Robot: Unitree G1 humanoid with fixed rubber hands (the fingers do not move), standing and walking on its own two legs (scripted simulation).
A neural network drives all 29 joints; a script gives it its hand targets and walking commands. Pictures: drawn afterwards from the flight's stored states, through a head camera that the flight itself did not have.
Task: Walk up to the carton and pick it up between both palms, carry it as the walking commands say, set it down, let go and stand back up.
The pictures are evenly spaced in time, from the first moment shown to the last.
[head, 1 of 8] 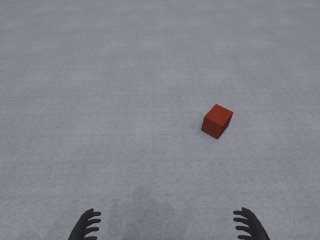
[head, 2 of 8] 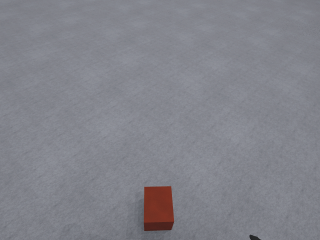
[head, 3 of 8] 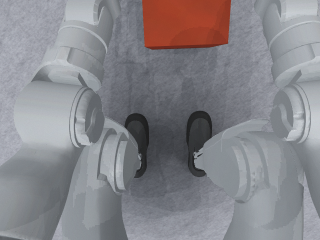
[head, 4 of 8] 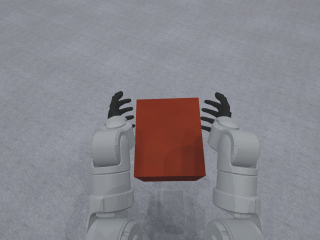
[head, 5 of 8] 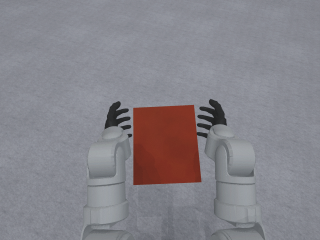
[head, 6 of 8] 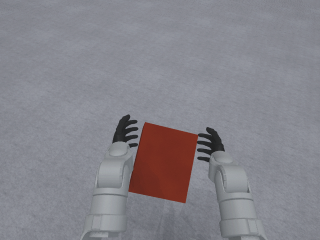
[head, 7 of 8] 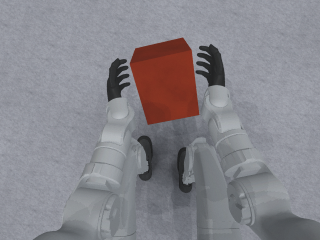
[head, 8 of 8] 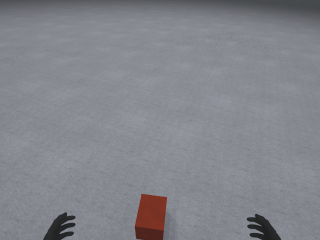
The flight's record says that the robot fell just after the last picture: no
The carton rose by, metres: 0.70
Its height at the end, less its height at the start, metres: +0.00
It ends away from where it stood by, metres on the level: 10.66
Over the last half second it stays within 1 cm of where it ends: yes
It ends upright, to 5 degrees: yes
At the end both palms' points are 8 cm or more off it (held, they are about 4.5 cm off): yes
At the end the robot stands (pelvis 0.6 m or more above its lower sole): yes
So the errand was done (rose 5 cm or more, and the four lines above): yes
